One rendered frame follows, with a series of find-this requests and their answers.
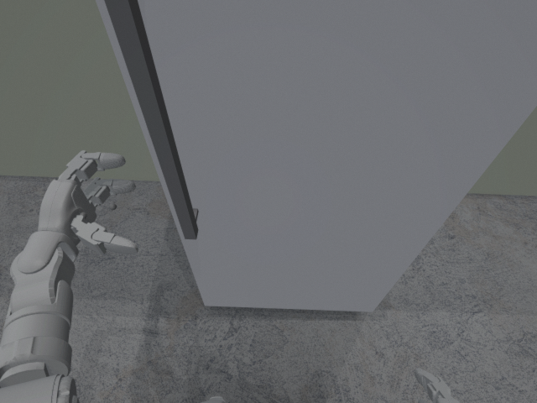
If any left robot forearm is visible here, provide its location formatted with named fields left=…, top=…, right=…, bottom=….
left=0, top=231, right=79, bottom=388

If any handle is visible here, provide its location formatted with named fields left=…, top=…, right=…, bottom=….
left=104, top=0, right=199, bottom=239

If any robot left upper arm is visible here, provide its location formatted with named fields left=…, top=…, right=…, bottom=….
left=0, top=374, right=79, bottom=403

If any fridge door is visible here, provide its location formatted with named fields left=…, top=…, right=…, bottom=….
left=96, top=0, right=537, bottom=312

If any left robot hand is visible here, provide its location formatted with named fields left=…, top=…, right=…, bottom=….
left=38, top=150, right=138, bottom=254

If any right robot hand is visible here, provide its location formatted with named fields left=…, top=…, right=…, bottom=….
left=414, top=368, right=460, bottom=403

